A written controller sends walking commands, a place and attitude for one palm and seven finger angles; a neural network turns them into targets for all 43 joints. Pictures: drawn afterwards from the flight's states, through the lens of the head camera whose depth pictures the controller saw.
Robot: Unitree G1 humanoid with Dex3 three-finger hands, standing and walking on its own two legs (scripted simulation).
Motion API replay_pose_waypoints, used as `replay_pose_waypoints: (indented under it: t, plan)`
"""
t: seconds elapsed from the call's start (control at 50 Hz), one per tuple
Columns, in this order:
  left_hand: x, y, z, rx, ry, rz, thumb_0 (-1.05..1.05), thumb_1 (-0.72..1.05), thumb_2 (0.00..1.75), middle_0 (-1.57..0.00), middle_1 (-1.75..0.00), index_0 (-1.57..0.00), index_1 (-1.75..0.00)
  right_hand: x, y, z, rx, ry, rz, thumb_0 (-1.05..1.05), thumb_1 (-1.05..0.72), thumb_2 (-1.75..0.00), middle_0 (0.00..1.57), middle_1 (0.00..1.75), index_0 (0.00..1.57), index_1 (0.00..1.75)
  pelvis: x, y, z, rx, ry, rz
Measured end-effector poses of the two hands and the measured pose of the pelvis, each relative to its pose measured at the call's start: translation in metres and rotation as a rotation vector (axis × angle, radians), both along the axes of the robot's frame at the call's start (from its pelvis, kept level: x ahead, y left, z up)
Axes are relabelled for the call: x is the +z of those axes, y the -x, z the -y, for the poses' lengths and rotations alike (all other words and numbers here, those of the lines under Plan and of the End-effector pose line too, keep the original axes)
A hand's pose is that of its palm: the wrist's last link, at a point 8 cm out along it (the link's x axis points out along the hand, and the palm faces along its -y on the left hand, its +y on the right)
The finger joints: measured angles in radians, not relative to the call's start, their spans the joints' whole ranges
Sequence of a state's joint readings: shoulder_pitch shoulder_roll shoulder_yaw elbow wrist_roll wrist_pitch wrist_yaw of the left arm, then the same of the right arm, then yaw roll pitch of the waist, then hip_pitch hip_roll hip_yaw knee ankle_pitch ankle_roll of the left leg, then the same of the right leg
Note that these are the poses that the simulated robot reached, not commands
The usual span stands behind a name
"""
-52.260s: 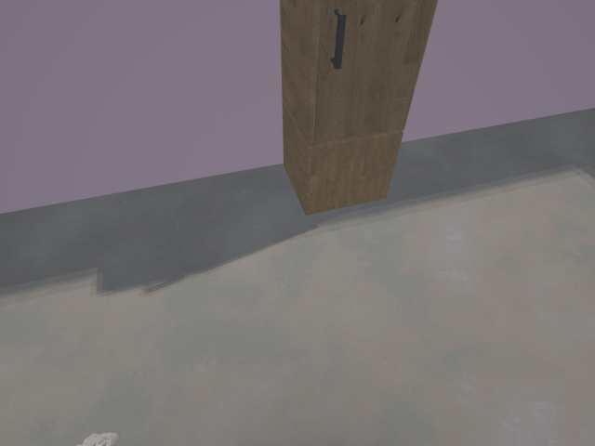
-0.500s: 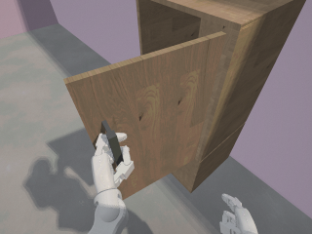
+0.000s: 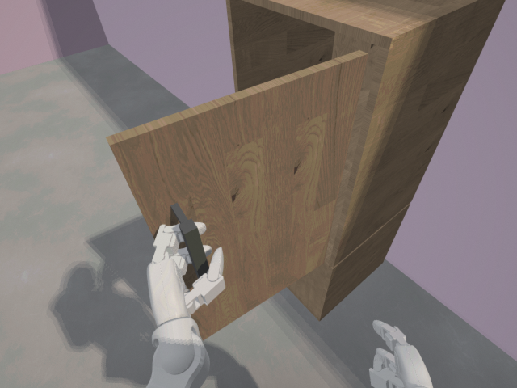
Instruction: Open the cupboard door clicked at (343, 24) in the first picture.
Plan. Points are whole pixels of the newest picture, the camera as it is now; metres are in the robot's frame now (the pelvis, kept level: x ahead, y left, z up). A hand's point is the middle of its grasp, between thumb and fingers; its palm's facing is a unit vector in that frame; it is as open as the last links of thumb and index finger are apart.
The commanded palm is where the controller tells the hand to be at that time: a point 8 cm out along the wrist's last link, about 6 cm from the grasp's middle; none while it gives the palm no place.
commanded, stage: open thumb and fingers to let go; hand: left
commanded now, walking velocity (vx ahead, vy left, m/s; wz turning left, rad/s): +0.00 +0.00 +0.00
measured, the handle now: (193, 249) +0.30 +0.12 +0.08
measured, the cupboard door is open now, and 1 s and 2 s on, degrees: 84 87 87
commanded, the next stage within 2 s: slide the hand sideways off the handle in 0.58 s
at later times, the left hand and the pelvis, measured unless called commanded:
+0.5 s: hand (213, 270) +0.27 +0.08 +0.09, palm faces +0.28 -0.96 -0.02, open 14.7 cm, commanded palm +0.21 +0.11 +0.08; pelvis -0.01 +0.03 +0.00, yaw -1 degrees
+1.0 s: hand (214, 298) +0.22 +0.08 +0.09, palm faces -0.13 -0.99 +0.01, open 16.1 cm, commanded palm +0.21 +0.12 +0.08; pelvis -0.02 +0.03 -0.01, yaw -1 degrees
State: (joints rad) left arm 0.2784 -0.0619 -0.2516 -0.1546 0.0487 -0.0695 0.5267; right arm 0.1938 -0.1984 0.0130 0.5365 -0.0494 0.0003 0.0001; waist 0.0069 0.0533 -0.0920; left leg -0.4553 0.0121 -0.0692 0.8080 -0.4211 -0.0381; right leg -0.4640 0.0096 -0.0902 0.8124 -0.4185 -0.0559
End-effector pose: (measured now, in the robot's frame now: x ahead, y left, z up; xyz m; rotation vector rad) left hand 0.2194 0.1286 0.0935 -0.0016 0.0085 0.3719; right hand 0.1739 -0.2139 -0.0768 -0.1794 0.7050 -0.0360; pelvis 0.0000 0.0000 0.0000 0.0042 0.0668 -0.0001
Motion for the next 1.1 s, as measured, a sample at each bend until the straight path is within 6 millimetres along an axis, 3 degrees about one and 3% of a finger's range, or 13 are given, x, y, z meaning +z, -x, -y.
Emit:
replay_pose_waypoints:
  t: [0.26,0.38,0.6,0.72,0.9,1.1]
  plan:
    - [-0.005,-0.008,-0.002,-0.041,-0.005,-0.002,0.0,-0.22,0.41,-0.32,-1.23,-0.31,-1.22,-0.003,0.013,-0.012,-0.019,0.006,-0.021,0.02,-0.91,-0.89,0.2,0.3,0.2,0.3,-0.001,0.006,-0.014,-0.009,0.009,-0.004]
    - [-0.005,-0.012,-0.003,-0.058,-0.014,-0.001,-0.01,-0.41,0.34,-0.28,-1.09,-0.28,-1.09,-0.005,0.013,-0.024,-0.014,-0.012,-0.02,0.02,-0.91,-0.89,0.2,0.3,0.2,0.3,-0.003,0.006,-0.022,-0.014,0.011,-0.006]
    - [-0.004,-0.01,-0.002,-0.105,-0.008,-0.015,-0.01,-0.49,0.3,-0.3,-0.7,-0.3,-0.73,-0.003,0.006,-0.036,0.004,-0.036,-0.008,0.02,-0.91,-0.89,0.21,0.3,0.2,0.3,-0.004,0.007,-0.026,-0.019,0.015,-0.001]
    - [-0.005,-0.009,-0.003,-0.1,-0.021,-0.011,-0.01,-0.5,0.3,-0.37,-0.62,-0.36,-0.65,-0.004,0.003,-0.036,0.02,-0.031,-0.005,0.02,-0.91,-0.89,0.21,0.3,0.2,0.3,-0.006,0.011,-0.026,-0.011,0.015,-0.001]
    - [-0.007,0.008,-0.007,-0.505,-0.024,0.032,-0.02,-0.5,0.3,-0.22,-0.4,-0.16,-0.42,-0.003,0.019,-0.027,-0.006,0.001,0.023,0.02,-0.91,-0.89,0.21,0.3,0.2,0.3,-0.008,0.016,-0.03,0.0,0.015,0.0]
    - [-0.006,0.009,-0.005,-0.501,0.006,0.025,-0.02,-0.5,0.3,-0.19,-0.36,-0.2,-0.35,0.001,0.028,-0.031,-0.037,-0.015,0.046,0.02,-0.91,-0.89,0.2,0.3,0.2,0.3,-0.007,0.012,-0.034,-0.031,0.007,-0.013]
